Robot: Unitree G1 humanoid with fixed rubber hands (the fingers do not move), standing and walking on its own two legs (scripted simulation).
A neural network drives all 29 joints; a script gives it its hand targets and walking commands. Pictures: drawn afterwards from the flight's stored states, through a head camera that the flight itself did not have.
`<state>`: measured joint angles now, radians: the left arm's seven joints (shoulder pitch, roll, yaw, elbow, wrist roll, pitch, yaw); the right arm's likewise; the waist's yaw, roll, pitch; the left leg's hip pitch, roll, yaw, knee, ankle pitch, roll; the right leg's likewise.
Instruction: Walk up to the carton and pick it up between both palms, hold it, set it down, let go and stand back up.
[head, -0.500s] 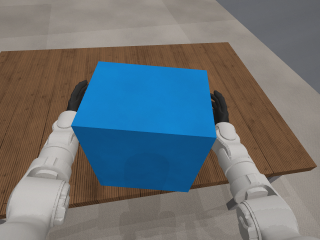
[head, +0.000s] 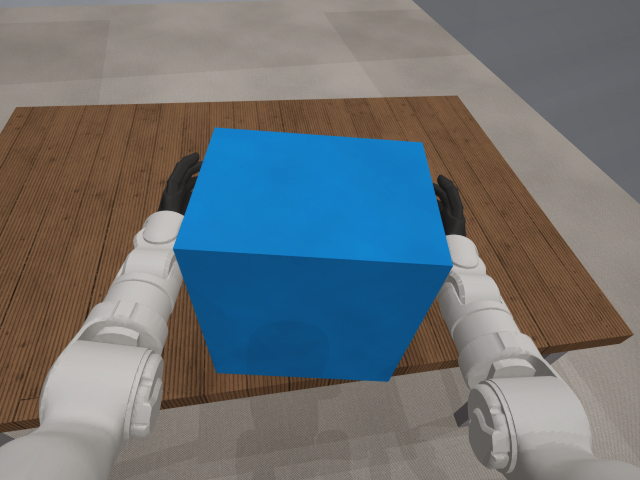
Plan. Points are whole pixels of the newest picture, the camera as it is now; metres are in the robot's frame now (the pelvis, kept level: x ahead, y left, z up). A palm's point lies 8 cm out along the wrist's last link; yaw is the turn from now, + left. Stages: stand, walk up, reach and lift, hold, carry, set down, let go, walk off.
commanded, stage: reach and lift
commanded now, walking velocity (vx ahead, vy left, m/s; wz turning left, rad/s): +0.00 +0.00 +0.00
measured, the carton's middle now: (310, 267) +0.39 +0.01 +0.04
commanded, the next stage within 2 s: none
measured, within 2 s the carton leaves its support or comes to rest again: leaves its support in 1.56 s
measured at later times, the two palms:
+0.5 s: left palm (178, 212) +0.43 +0.19 +0.10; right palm (447, 234) +0.40 -0.17 +0.10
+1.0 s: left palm (179, 211) +0.43 +0.19 +0.10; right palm (451, 235) +0.40 -0.17 +0.10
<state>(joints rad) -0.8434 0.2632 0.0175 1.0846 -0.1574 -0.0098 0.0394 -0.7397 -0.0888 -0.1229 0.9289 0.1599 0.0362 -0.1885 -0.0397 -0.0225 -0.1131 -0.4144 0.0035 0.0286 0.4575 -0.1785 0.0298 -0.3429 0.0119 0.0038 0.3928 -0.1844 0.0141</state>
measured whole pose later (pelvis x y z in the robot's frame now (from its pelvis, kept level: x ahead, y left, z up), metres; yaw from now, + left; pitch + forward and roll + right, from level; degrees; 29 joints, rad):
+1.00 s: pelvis +0.02 +0.00 +0.01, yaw +1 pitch +0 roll -1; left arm -0.74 0.15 0.37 0.91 0.22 0.02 -0.13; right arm -0.62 0.06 -0.42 0.76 -0.26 -0.02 -0.02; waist -0.05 -0.06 0.02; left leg -0.14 -0.01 0.04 0.29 -0.15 0.03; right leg -0.07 -0.01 -0.01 0.23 -0.16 0.02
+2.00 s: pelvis +0.00 +0.00 +0.01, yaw +1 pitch -4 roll -1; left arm -0.65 0.10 0.29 0.56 0.12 0.33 -0.04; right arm -0.62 -0.09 -0.14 0.68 0.07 0.12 -0.10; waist -0.04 -0.06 0.02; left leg -0.09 -0.01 0.04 0.30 -0.13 0.03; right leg -0.02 -0.01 -0.03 0.24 -0.14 0.01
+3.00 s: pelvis -0.01 -0.01 +0.01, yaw +1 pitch -3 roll -1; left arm -0.76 0.13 0.29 0.41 0.11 0.66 0.03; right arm -0.87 -0.19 -0.05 0.74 0.28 0.37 -0.13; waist -0.07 -0.04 -0.10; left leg -0.15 0.00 0.01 0.32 -0.12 0.01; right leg -0.09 0.01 -0.03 0.28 -0.15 -0.01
